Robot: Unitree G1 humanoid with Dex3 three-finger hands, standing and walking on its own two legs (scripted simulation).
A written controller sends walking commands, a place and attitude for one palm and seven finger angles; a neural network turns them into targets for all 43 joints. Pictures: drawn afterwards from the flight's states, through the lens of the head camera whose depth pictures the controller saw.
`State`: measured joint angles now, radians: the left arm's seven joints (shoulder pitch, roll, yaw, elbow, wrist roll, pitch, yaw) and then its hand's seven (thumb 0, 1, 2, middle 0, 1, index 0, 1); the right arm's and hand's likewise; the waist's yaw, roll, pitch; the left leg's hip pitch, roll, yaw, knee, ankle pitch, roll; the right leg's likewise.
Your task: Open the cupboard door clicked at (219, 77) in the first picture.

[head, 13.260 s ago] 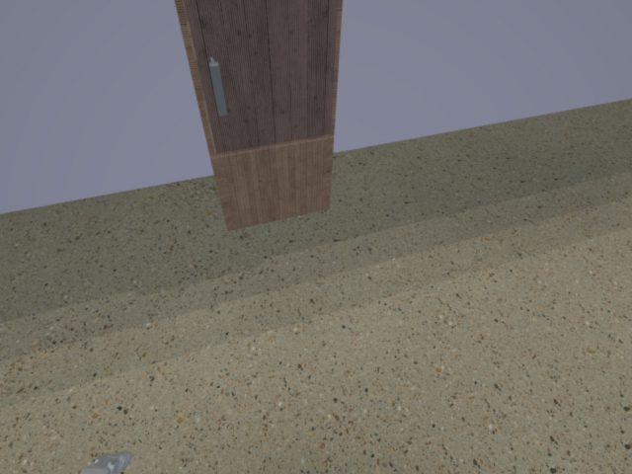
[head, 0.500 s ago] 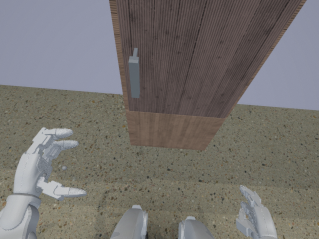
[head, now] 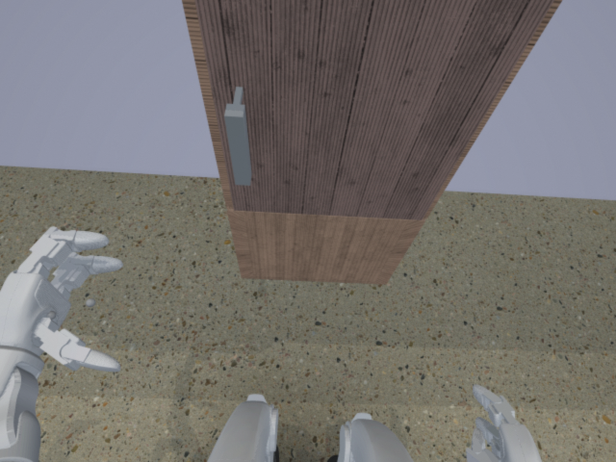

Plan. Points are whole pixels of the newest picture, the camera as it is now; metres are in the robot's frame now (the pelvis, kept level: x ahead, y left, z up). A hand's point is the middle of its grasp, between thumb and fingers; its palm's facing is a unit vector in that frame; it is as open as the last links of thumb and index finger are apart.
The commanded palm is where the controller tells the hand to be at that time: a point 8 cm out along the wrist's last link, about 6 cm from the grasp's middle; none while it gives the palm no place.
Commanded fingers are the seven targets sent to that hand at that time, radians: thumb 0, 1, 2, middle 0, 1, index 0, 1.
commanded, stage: raise the hand with hooked fingers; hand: left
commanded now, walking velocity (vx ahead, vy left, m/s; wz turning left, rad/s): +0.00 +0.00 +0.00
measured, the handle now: (241, 138) +0.58 +0.15 +0.01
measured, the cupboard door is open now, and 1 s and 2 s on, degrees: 0 0 0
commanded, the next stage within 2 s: move the hooked fingers beside the handle in 0.38 s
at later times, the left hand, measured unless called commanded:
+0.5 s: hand (102, 300) +0.29 +0.26 +0.03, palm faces +0.05 -1.00 -0.05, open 13.9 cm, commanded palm +0.27 +0.31 +0.03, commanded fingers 0.00 -0.50 0.30 -0.30 -1.20 -0.30 -1.20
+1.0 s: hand (133, 247) +0.36 +0.25 +0.03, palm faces +0.04 -1.00 -0.04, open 14.0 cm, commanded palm +0.34 +0.29 +0.03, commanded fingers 0.00 -0.50 0.30 -0.30 -1.20 -0.30 -1.20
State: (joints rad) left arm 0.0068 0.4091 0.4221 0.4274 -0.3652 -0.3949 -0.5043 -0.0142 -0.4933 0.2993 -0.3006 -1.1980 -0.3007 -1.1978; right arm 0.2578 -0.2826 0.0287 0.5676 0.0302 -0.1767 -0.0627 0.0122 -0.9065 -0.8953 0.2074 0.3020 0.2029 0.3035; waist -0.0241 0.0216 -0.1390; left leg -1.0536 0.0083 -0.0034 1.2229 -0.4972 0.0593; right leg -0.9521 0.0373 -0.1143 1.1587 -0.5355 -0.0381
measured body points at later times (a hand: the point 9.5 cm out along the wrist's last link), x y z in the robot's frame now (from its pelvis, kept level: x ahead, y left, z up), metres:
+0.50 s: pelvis +0.01 -0.01 +0.00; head +0.10 +0.01 +0.44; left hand +0.28 +0.32 +0.04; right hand +0.17 -0.26 -0.09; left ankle +0.05 +0.08 -0.64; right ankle +0.01 -0.11 -0.64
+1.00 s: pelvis +0.01 -0.01 +0.00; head +0.11 +0.01 +0.43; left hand +0.35 +0.30 +0.04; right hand +0.14 -0.27 -0.10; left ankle +0.05 +0.08 -0.64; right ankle +0.01 -0.11 -0.64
